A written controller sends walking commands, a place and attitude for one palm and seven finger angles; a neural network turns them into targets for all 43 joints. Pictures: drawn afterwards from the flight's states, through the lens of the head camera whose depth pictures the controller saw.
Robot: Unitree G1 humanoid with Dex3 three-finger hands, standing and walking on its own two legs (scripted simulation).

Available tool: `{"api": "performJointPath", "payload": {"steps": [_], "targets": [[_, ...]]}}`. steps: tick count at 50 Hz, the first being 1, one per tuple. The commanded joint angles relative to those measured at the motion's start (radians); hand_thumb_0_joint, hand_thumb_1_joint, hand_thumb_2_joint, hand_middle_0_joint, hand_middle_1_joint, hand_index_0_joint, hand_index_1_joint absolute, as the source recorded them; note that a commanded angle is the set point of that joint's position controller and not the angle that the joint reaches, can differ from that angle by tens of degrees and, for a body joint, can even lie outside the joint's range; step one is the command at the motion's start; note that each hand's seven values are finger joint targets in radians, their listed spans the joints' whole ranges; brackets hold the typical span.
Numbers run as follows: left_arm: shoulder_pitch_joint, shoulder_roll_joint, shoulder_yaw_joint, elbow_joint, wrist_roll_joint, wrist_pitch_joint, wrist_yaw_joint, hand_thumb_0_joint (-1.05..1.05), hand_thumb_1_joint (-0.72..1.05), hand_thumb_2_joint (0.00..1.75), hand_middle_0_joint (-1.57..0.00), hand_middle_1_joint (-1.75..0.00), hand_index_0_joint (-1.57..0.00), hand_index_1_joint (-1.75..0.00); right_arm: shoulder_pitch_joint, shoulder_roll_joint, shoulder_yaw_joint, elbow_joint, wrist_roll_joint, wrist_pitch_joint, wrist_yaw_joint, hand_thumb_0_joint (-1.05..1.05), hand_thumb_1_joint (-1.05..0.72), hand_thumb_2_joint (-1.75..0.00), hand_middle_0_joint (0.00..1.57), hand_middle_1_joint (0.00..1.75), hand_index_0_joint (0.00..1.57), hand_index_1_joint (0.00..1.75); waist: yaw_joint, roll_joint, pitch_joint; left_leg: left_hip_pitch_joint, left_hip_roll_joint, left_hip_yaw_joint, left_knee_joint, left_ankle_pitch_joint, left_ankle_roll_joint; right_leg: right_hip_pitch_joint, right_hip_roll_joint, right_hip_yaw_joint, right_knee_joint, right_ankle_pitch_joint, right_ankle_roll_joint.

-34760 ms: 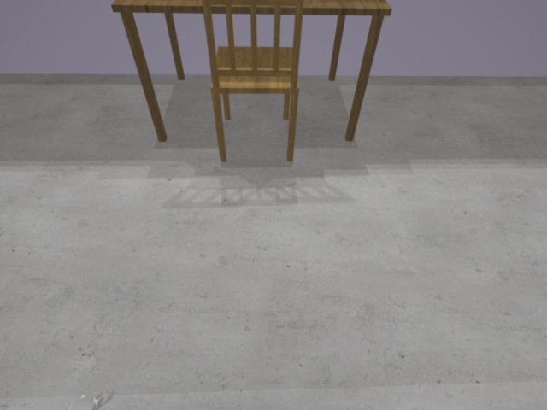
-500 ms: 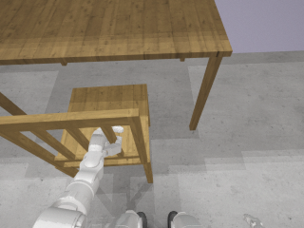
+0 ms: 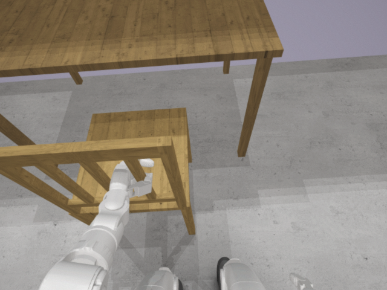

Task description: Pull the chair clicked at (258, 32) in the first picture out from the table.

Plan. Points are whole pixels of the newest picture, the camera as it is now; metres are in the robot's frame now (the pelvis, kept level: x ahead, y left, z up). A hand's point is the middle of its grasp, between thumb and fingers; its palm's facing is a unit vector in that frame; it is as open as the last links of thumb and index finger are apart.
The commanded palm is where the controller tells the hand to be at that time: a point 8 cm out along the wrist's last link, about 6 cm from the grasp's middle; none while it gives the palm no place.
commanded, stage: step backward, pulling the chair out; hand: left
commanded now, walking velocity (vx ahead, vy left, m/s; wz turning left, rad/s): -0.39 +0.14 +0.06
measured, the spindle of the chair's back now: (105, 182) +0.37 +0.24 -0.09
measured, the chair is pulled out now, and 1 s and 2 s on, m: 0.23 0.31 0.37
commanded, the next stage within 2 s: none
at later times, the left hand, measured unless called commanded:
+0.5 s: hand (142, 201) +0.30 +0.13 -0.06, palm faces -0.04 -0.98 -0.19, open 5.5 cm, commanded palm +0.29 +0.18 -0.05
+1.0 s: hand (137, 221) +0.26 +0.13 -0.06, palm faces -0.05 -0.98 -0.19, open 5.6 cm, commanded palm +0.25 +0.19 -0.05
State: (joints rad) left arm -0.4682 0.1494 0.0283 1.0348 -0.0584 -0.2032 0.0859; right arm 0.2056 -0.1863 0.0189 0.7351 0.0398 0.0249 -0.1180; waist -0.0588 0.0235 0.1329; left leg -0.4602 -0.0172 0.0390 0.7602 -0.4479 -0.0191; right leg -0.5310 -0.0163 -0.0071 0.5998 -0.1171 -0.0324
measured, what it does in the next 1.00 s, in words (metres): steps on the spot: left foot, then right foot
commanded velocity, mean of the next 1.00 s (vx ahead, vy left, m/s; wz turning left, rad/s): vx -0.38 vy -0.02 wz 0.02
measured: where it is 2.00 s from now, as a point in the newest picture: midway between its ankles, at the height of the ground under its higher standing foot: outside the picture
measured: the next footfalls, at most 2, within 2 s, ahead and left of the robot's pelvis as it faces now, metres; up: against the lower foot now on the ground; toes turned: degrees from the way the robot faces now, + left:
left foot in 0.16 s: -0.04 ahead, +0.15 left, +0.00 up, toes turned +2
right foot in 0.70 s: +0.06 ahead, -0.10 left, +0.00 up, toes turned -1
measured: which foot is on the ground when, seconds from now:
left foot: up 0.00-0.14, down 0.16-1.00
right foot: down 0.00-0.60, up 0.62-0.68, down 0.70-1.00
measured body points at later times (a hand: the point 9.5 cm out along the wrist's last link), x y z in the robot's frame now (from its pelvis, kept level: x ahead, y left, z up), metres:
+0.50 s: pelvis -0.05 +0.01 +0.00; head +0.03 +0.00 +0.44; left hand +0.30 +0.18 -0.04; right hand +0.05 -0.23 -0.14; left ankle -0.08 +0.15 -0.71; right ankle +0.09 -0.10 -0.72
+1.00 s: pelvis -0.10 +0.02 +0.01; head -0.01 +0.00 +0.45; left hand +0.26 +0.18 -0.04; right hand -0.01 -0.25 -0.13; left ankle -0.08 +0.15 -0.72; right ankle +0.02 -0.10 -0.72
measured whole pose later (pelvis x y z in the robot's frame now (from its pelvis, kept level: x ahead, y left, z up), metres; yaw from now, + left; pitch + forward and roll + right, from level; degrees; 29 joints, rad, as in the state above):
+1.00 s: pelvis -0.10 +0.02 +0.01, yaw +0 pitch +4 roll +1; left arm -0.45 0.17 0.01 0.98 -0.04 -0.19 0.09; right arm 0.20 -0.23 -0.01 0.69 0.04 0.07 -0.13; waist -0.08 0.00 0.12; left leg -0.40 0.01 0.04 0.61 -0.30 -0.01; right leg -0.52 -0.02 0.00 0.52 -0.07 -0.01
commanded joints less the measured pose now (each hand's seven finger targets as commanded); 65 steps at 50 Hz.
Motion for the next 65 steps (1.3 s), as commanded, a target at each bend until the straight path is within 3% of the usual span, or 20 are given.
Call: {"api": "performJointPath", "payload": {"steps": [1, 6, 8, 10, 13, 16, 18, 21, 23, 27, 30, 32, 35, 37, 43, 50, 53, 59, 63, 65], "targets": [[-0.266, 0.191, 0.015, -0.185, 0.054, -0.049, 0.032, 0.0, 0.9, 0.9, -0.5, -1.45, -0.5, -1.45, 0.039, -0.162, -0.056, -0.081, 0.003, -0.052, 0.002, 0.0, -0.9, -0.9, 0.2, 0.3, 0.2, 0.3, 0.044, -0.201, -0.493, 0.056, 0.011, -0.115, 0.193, -0.13, -0.004, 0.345, -0.347, 0.324, -0.314, -0.031, -0.125], [-0.215, 0.157, -0.02, -0.219, 0.039, -0.023, 0.028, 0.0, 0.9, 0.9, -0.5, -1.45, -0.5, -1.45, 0.067, -0.183, -0.043, -0.07, 0.005, -0.036, -0.003, 0.0, -0.9, -0.9, 0.2, 0.3, 0.2, 0.3, 0.006, -0.133, -0.487, 0.202, 0.009, -0.04, -0.275, 0.038, 0.001, 0.359, -0.244, 0.156, -0.243, 0.049, -0.027], [-0.225, 0.142, -0.035, -0.274, 0.041, -0.021, 0.019, 0.0, 0.9, 0.9, -0.5, -1.45, -0.5, -1.45, 0.06, -0.227, -0.059, -0.101, -0.006, -0.021, -0.017, 0.0, -0.9, -0.9, 0.2, 0.3, 0.2, 0.3, 0.019, 0.051, -0.439, 0.171, 0.145, -0.192, -0.424, 0.196, 0.058, 0.326, -0.112, 0.06, -0.106, 0.043, 0.034], [-0.26, 0.1, -0.063, -0.33, 0.044, -0.019, 0.011, 0.0, 0.9, 0.9, -0.5, -1.45, -0.5, -1.45, 0.042, -0.198, -0.062, -0.142, -0.002, 0.0, -0.018, 0.0, -0.9, -0.9, 0.2, 0.3, 0.2, 0.3, 0.028, 0.099, -0.463, 0.166, 0.227, -0.185, -0.348, 0.481, 0.076, 0.346, -0.047, 0.006, 0.029, 0.121, 0.048], [-0.315, 0.082, -0.075, -0.381, 0.053, -0.019, 0.002, 0.0, 0.9, 0.9, -0.5, -1.45, -0.5, -1.45, 0.014, -0.179, -0.06, -0.171, -0.016, 0.013, -0.016, 0.0, -0.9, -0.9, 0.2, 0.3, 0.2, 0.3, 0.022, 0.168, -0.393, 0.121, 0.256, -0.172, -0.355, 0.489, 0.068, 0.309, -0.051, 0.019, 0.111, 0.034, 0.032], [-0.297, 0.101, -0.058, -0.321, 0.058, -0.023, 0.006, 0.0, 0.9, 0.9, -0.5, -1.45, -0.5, -1.45, 0.059, -0.182, -0.075, -0.144, -0.015, 0.016, -0.008, 0.0, -0.9, -0.9, 0.2, 0.3, 0.2, 0.3, 0.02, 0.069, -0.389, 0.173, 0.223, -0.116, -0.228, 0.62, 0.022, 0.321, -0.089, 0.051, 0.021, 0.32, 0.002], [-0.311, 0.137, -0.039, -0.29, 0.055, -0.024, 0.006, 0.0, 0.9, 0.9, -0.5, -1.45, -0.5, -1.45, 0.088, -0.192, -0.085, -0.121, -0.007, 0.021, -0.013, 0.0, -0.9, -0.9, 0.2, 0.3, 0.2, 0.3, 0.004, -0.051, -0.444, 0.149, 0.148, -0.074, -0.159, 0.427, -0.015, 0.351, -0.166, 0.134, -0.03, 0.443, -0.034], [-0.288, 0.173, -0.015, -0.222, 0.053, -0.033, 0.007, 0.0, 0.9, 0.9, -0.5, -1.45, -0.5, -1.45, 0.102, -0.174, -0.081, -0.088, 0.002, 0.008, -0.009, 0.0, -0.9, -0.9, 0.2, 0.3, 0.2, 0.3, 0.016, -0.183, -0.473, 0.156, 0.022, -0.032, -0.018, -0.061, -0.016, 0.313, -0.278, 0.242, -0.262, 0.165, -0.064], [-0.274, 0.183, -0.01, -0.196, 0.055, -0.024, 0.011, 0.0, 0.9, 0.9, -0.5, -1.45, -0.5, -1.45, 0.097, -0.175, -0.074, -0.075, 0.003, -0.005, -0.005, 0.0, -0.9, -0.9, 0.2, 0.3, 0.2, 0.3, 0.033, -0.191, -0.467, 0.151, 0.009, -0.05, 0.036, -0.113, -0.004, 0.301, -0.301, 0.255, -0.33, 0.001, -0.075], [-0.248, 0.173, -0.01, -0.227, 0.053, -0.017, 0.019, 0.0, 0.9, 0.9, -0.5, -1.45, -0.5, -1.45, 0.084, -0.195, -0.051, -0.073, 0.0, -0.006, -0.011, 0.0, -0.9, -0.9, 0.2, 0.3, 0.2, 0.3, 0.007, -0.125, -0.497, 0.207, 0.054, -0.063, -0.312, 0.04, 0.021, 0.346, -0.21, 0.102, -0.246, -0.014, 0.001], [-0.242, 0.118, -0.054, -0.337, 0.057, -0.025, 0.013, 0.0, 0.9, 0.9, -0.5, -1.45, -0.5, -1.45, -0.009, -0.193, -0.046, -0.163, -0.013, 0.013, -0.019, 0.0, -0.9, -0.9, 0.2, 0.3, 0.2, 0.3, 0.043, 0.224, -0.401, 0.008, 0.227, -0.192, -0.438, 0.2, 0.087, 0.358, -0.055, 0.001, 0.088, -0.082, 0.042], [-0.273, 0.132, -0.034, -0.361, 0.052, -0.018, 0.015, 0.0, 0.9, 0.9, -0.5, -1.45, -0.5, -1.45, -0.021, -0.182, -0.045, -0.179, -0.008, 0.019, -0.021, 0.0, -0.9, -0.9, 0.2, 0.3, 0.2, 0.3, 0.051, 0.14, -0.352, -0.063, 0.26, -0.193, -0.424, 0.225, 0.1, 0.368, -0.04, 0.015, 0.148, -0.101, 0.033], [-0.323, 0.105, -0.062, -0.315, 0.059, -0.026, 0.013, 0.0, 0.9, 0.9, -0.5, -1.45, -0.5, -1.45, 0.049, -0.179, -0.069, -0.138, -0.013, 0.012, -0.018, 0.0, -0.9, -0.9, 0.2, 0.3, 0.2, 0.3, 0.012, -0.072, -0.428, 0.185, 0.185, -0.105, -0.206, 0.561, 0.021, 0.342, -0.114, 0.072, -0.034, 0.397, 0.004], [-0.361, 0.126, -0.064, -0.288, 0.066, -0.037, 0.011, 0.0, 0.9, 0.9, -0.5, -1.45, -0.5, -1.45, 0.072, -0.19, -0.077, -0.097, -0.018, 0.012, -0.022, 0.0, -0.9, -0.9, 0.2, 0.3, 0.2, 0.3, -0.01, -0.075, -0.457, 0.227, 0.152, -0.087, -0.187, 0.56, -0.017, 0.332, -0.172, 0.115, -0.034, 0.532, -0.031], [-0.257, 0.153, -0.033, -0.239, 0.051, -0.055, 0.012, 0.0, 0.9, 0.9, -0.5, -1.45, -0.5, -1.45, 0.043, -0.179, -0.072, -0.111, -0.008, 0.026, -0.025, 0.0, -0.9, -0.9, 0.2, 0.3, 0.2, 0.3, 0.019, 0.044, -0.485, 0.157, 0.168, -0.101, -0.268, 0.376, 0.014, 0.348, -0.121, 0.076, -0.042, 0.219, 0.013], [-0.223, 0.195, -0.012, -0.259, 0.048, -0.061, 0.024, 0.0, 0.9, 0.9, -0.5, -1.45, -0.5, -1.45, 0.057, -0.171, -0.069, -0.127, 0.004, 0.011, -0.011, 0.0, -0.9, -0.9, 0.2, 0.3, 0.2, 0.3, 0.021, -0.156, -0.466, 0.2, 0.029, -0.029, -0.137, -0.004, 0.006, 0.253, -0.247, 0.213, -0.361, -0.184, -0.032], [-0.226, 0.192, -0.011, -0.242, 0.055, -0.055, 0.027, 0.0, 0.9, 0.9, -0.5, -1.45, -0.5, -1.45, 0.064, -0.175, -0.059, -0.115, 0.002, 0.005, -0.012, 0.0, -0.9, -0.9, 0.2, 0.3, 0.2, 0.3, 0.009, -0.13, -0.464, 0.241, 0.046, -0.043, -0.204, 0.058, 0.012, 0.254, -0.216, 0.146, -0.34, -0.125, -0.013], [-0.286, 0.12, -0.073, -0.306, 0.044, -0.05, 0.02, 0.0, 0.9, 0.9, -0.5, -1.45, -0.5, -1.45, -0.007, -0.177, -0.047, -0.178, 0.006, 0.009, -0.027, 0.0, -0.9, -0.9, 0.2, 0.3, 0.2, 0.3, 0.039, 0.149, -0.375, 0.031, 0.262, -0.176, -0.459, 0.111, 0.087, 0.312, -0.03, 0.016, 0.049, -0.198, 0.033], [-0.3, 0.145, -0.042, -0.26, 0.053, -0.047, 0.021, 0.0, 0.9, 0.9, -0.5, -1.45, -0.5, -1.45, 0.052, -0.179, -0.063, -0.123, -0.01, -0.002, -0.031, 0.0, -0.9, -0.9, 0.2, 0.3, 0.2, 0.3, 0.022, 0.053, -0.438, 0.216, 0.254, -0.136, -0.277, 0.581, 0.073, 0.317, -0.053, 0.033, -0.005, 0.162, 0.03], [-0.32, 0.129, -0.06, -0.233, 0.062, -0.056, 0.013, 0.0, 0.9, 0.9, -0.5, -1.45, -0.5, -1.45, 0.041, -0.176, -0.068, -0.11, -0.015, -0.01, -0.026, 0.0, -0.9, -0.9, 0.2, 0.3, 0.2, 0.3, 0.016, 0.041, -0.417, 0.19, 0.221, -0.116, -0.25, 0.527, 0.03, 0.304, -0.102, 0.063, -0.025, 0.25, 0.003]]}}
